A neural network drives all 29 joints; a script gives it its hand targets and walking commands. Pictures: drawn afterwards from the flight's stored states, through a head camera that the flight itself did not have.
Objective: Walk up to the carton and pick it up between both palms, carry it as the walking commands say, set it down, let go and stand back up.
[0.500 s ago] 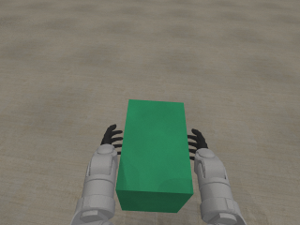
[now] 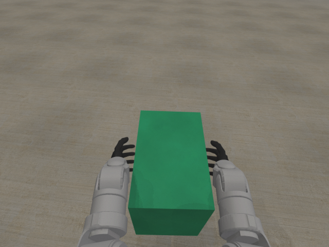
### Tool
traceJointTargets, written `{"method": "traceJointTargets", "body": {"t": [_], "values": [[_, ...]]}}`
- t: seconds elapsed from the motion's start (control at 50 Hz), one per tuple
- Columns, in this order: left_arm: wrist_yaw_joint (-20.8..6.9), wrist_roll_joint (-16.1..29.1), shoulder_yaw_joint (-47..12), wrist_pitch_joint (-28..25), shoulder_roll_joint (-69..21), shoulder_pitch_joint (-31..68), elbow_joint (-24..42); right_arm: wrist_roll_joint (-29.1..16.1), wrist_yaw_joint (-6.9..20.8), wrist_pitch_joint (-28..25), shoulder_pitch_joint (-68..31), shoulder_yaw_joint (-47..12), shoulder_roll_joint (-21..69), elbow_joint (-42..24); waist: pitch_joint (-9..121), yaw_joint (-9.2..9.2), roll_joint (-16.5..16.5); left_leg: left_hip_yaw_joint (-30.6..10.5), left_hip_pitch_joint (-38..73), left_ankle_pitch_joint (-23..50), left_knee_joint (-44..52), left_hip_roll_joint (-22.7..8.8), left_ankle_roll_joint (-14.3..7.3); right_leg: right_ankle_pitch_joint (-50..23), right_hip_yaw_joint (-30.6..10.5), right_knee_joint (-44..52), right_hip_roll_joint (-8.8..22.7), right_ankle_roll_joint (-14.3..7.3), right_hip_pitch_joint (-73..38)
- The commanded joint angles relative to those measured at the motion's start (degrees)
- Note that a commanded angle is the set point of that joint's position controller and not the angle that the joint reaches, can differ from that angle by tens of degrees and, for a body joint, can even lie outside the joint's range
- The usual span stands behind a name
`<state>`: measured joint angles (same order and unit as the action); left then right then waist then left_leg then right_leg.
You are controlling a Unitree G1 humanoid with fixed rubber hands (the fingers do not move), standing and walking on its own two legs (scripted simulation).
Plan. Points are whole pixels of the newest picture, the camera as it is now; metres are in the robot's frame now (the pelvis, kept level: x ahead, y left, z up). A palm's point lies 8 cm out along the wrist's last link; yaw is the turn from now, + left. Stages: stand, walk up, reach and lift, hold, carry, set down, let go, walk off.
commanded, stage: reach and lift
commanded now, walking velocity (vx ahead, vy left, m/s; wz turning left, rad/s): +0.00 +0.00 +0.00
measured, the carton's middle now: (168, 172) +0.35 +0.00 -0.03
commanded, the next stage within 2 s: hold in 0.82 s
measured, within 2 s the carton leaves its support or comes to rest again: neither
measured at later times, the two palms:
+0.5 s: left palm (118, 164) +0.31 +0.13 +0.06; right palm (222, 168) +0.31 -0.13 +0.06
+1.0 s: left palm (117, 170) +0.30 +0.13 +0.06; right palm (224, 173) +0.29 -0.13 +0.05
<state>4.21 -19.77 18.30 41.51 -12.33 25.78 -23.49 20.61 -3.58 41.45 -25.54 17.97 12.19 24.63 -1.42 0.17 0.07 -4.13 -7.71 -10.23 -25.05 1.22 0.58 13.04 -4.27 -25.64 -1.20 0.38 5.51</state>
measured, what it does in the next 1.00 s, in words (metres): stands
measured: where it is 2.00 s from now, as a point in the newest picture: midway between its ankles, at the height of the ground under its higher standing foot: outside the picture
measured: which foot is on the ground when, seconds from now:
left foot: down 0.00-1.00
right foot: down 0.00-1.00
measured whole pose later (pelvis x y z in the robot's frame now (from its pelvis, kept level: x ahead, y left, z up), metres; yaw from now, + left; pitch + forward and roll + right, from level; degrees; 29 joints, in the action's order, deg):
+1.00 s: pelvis +0.00 +0.00 +0.00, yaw +0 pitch -8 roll +0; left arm 2.7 -16.3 12.0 44.3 -10.0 19.6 -19.0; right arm 16.5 -2.6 44.2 -19.2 12.3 9.9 19.7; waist -0.3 0.0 0.6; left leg -4.2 -6.0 -10.5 -24.8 1.1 0.4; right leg 12.8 -4.3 -24.5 -1.3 0.4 3.5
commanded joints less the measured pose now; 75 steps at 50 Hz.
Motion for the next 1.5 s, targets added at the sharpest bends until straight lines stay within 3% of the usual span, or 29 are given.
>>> {"method": "traceJointTargets", "body": {"t": [0.0,0.46,0.82,1.32,1.34,1.36,1.38,1.4,1.42,1.44,1.46,1.48], "values": [[-16.1,16.9,-29.2,-1.9,-59.4,31.5,-2.1,-17.2,16.2,-3.7,-36.7,-29.0,55.0,-1.2,17.7,-0.13,0.1,0.6,8.7,5.3,2.4,3.5,0.2,-4.8,0.2,5.3,-2.7,-1.1,2.1],[-15.9,18.7,-32.7,-0.9,-59.9,24.3,2.4,-19.1,16.6,-2.2,-28.7,-31.7,54.4,-5.9,17.3,-0.46,-0.1,-0.6,10.2,10.3,3.1,3.2,0.0,-8.5,-0.1,5.8,-3.4,-1.1,0.4],[-16.8,20.0,-34.8,0.0,-57.8,21.9,6.6,-20.6,16.2,-1.0,-25.0,-34.0,56.0,-8.9,15.1,-0.21,0.2,-0.1,8.7,6.2,3.4,3.7,-0.6,-5.4,-0.4,6.4,-3.5,-0.9,0.3],[-17.0,20.1,-35.0,0.4,-58.3,22.4,6.1,-20.9,16.5,-0.8,-25.8,-34.0,56.3,-9.1,14.3,-0.31,-0.2,-0.2,7.4,2.4,3.2,3.3,-0.6,-1.7,-0.2,5.7,-3.6,-1.3,1.8],[-16.4,20.3,-36.7,0.6,-53.8,23.6,5.7,-23.3,16.5,-0.1,-26.8,-36.2,53.9,-10.5,12.4,0.32,-1.3,-4.4,-5.4,-18.5,6.2,-7.4,-1.9,17.6,0.3,2.7,5.5,-2.1,6.7],[-16.1,19.7,-36.3,0.4,-54.4,24.5,6.6,-23.4,16.4,0.2,-26.8,-35.9,54.7,-10.8,12.2,0.43,-2.8,-5.7,-8.9,-32.1,8.4,-6.5,-2.7,27.5,0.5,1.8,3.4,-2.1,7.0],[-15.9,20.2,-36.7,0.2,-54.7,25.3,9.0,-24.0,16.1,-0.1,-27.7,-36.7,55.0,-12.8,11.1,0.67,-4.2,-4.2,-13.2,-30.9,7.6,-5.8,-2.0,25.4,1.3,1.1,3.1,-2.1,5.5],[-15.5,21.8,-38.7,0.5,-55.8,25.6,12.9,-25.3,15.6,0.5,-28.0,-38.5,55.4,-16.1,13.1,1.03,-3.1,-0.5,-16.5,-25.8,5.3,-4.0,-0.5,21.9,0.9,2.3,3.9,-2.8,1.3],[-15.0,23.6,-40.7,1.2,-56.4,26.6,15.8,-26.5,14.8,1.5,-29.0,-40.2,55.3,-18.8,15.2,1.35,1.0,4.5,-19.3,-20.1,-0.6,-1.3,1.5,23.5,-2.2,6.7,6.7,-4.0,-2.7],[-14.3,25.2,-42.5,2.3,-56.5,27.8,16.9,-28.0,14.2,2.9,-30.6,-41.9,55.1,-20.5,16.2,1.52,9.7,7.7,-20.2,-15.0,-12.8,-0.2,1.7,28.0,-10.5,12.9,13.2,-6.2,-1.7],[-13.9,25.4,-43.1,3.7,-56.6,25.7,14.9,-29.3,14.2,4.5,-31.2,-43.8,54.7,-20.5,16.1,0.87,10.9,7.1,-18.7,-11.5,-19.2,-3.3,1.5,28.8,-17.3,17.5,18.9,-8.4,2.2],[-13.6,25.9,-43.6,5.1,-56.3,22.6,14.9,-30.6,14.1,5.7,-30.4,-46.1,54.6,-21.4,16.2,0.84,8.9,8.3,-17.3,-11.0,-16.7,-4.4,1.0,27.2,-16.4,18.4,19.3,-9.0,4.2]]}}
